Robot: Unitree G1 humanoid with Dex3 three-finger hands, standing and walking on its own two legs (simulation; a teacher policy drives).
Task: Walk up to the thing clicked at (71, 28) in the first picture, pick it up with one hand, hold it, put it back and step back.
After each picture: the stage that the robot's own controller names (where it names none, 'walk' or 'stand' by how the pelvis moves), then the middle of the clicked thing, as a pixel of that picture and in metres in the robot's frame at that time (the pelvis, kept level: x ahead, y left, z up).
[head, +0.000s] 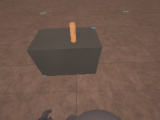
stand; (73, 32) +1.00 +0.28 -0.02
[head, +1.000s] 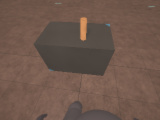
walk; (83, 29) +0.93 +0.18 -0.01
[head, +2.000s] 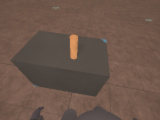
stand; (73, 48) +0.64 +0.18 -0.01
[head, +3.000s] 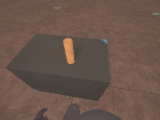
stand; (69, 52) +0.55 +0.22 +0.01
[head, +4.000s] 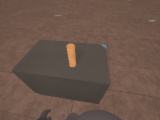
walk; (71, 56) +0.57 +0.20 -0.02
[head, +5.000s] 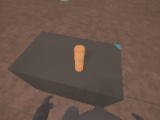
stand; (79, 59) +0.45 +0.11 +0.00
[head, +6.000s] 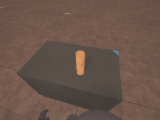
stand; (80, 63) +0.48 +0.10 -0.02
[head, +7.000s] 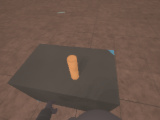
stand; (73, 68) +0.43 +0.14 -0.02
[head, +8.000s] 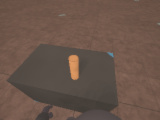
stand; (74, 68) +0.43 +0.15 -0.02
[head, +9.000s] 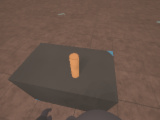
stand; (74, 66) +0.45 +0.14 -0.03
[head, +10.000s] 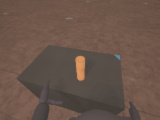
rise first; (80, 69) +0.43 +0.12 -0.02
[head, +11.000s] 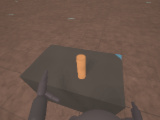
go down; (81, 67) +0.45 +0.11 -0.02
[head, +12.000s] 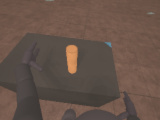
go down; (72, 61) +0.44 +0.11 +0.03
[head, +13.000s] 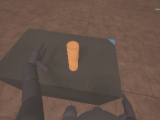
close in; (73, 58) +0.45 +0.11 +0.04
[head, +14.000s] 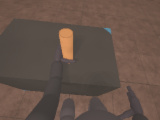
close; (67, 49) +0.48 +0.12 +0.08
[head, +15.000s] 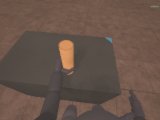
lift; (67, 60) +0.40 +0.13 +0.10
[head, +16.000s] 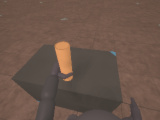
lift; (65, 64) +0.32 +0.16 +0.18
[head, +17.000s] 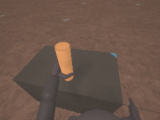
hold; (65, 64) +0.32 +0.16 +0.18
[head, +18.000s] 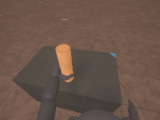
hold; (66, 65) +0.32 +0.16 +0.16
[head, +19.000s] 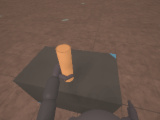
crouch; (66, 65) +0.32 +0.16 +0.17
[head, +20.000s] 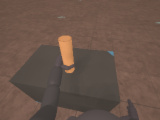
crouch; (67, 56) +0.39 +0.15 +0.17
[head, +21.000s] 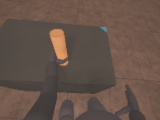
lower; (60, 50) +0.48 +0.14 +0.06
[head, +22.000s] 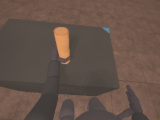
lower; (63, 48) +0.48 +0.13 +0.08
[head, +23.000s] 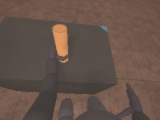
lower; (62, 46) +0.49 +0.13 +0.08
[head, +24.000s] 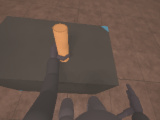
lower; (62, 46) +0.49 +0.13 +0.08
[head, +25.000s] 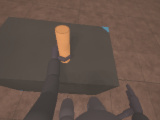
rest; (64, 47) +0.49 +0.13 +0.08
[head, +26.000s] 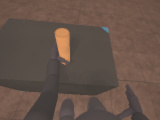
withdraw; (64, 49) +0.48 +0.13 +0.08
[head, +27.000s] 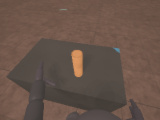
sink last; (77, 65) +0.43 +0.11 +0.02
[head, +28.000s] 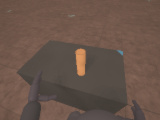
stand; (80, 63) +0.46 +0.12 +0.03
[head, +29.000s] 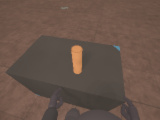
stand; (77, 61) +0.44 +0.12 +0.04
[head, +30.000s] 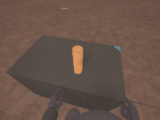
stand; (77, 61) +0.45 +0.12 +0.04
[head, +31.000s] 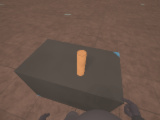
stand; (81, 64) +0.46 +0.11 +0.00
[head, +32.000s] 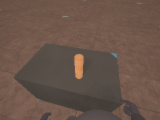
stand; (78, 67) +0.45 +0.13 -0.02
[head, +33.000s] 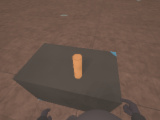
stand; (77, 67) +0.44 +0.14 -0.02
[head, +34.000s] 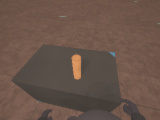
stand; (77, 68) +0.44 +0.14 -0.02
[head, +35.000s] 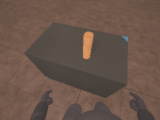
walk; (87, 47) +0.58 +0.09 +0.01
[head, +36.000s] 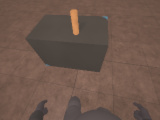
walk; (75, 23) +0.91 +0.24 +0.02
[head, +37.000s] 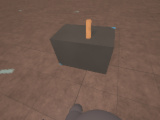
walk; (88, 29) +1.13 +0.12 -0.02
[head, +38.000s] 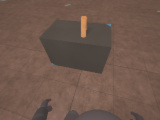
stand; (83, 27) +1.04 +0.14 -0.01
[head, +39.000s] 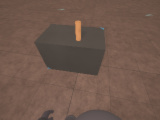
stand; (78, 31) +1.03 +0.19 -0.02
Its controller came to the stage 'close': yes
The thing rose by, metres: 0.20
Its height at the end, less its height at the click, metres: +0.00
